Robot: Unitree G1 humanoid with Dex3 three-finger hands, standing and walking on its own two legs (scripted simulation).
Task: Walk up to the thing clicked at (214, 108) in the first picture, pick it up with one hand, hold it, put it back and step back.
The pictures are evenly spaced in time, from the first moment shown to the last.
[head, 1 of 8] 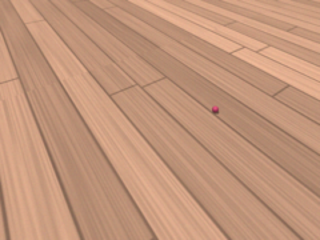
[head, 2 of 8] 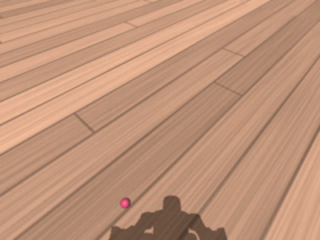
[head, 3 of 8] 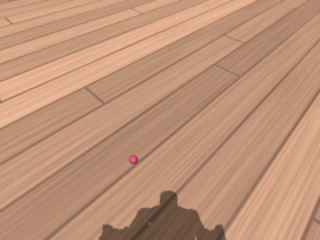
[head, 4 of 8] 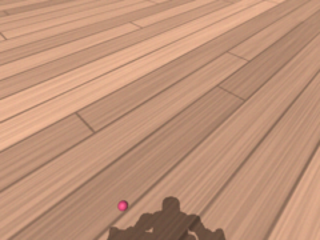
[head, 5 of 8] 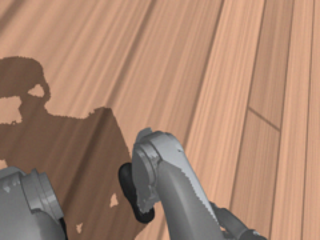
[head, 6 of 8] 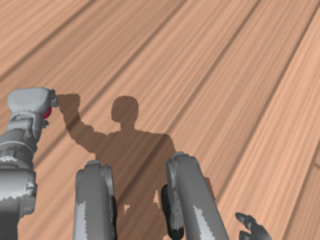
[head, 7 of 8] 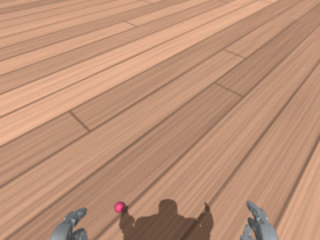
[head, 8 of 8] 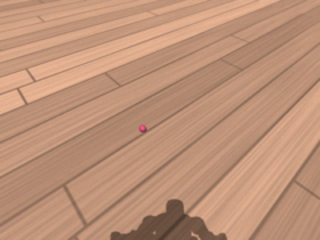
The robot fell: no
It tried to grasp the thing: yes
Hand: left
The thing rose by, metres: 0.69
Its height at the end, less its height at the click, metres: +0.00
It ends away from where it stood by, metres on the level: 0.01
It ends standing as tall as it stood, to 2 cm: yes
